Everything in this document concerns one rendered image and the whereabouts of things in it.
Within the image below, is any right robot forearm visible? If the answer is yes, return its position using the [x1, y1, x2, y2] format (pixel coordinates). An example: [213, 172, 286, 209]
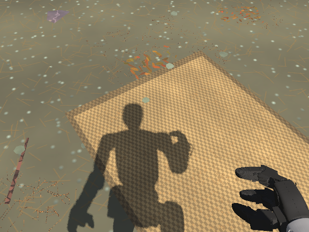
[286, 217, 309, 232]

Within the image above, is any robot right hand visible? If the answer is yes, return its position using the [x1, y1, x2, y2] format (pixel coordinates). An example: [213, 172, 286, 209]
[232, 164, 309, 232]

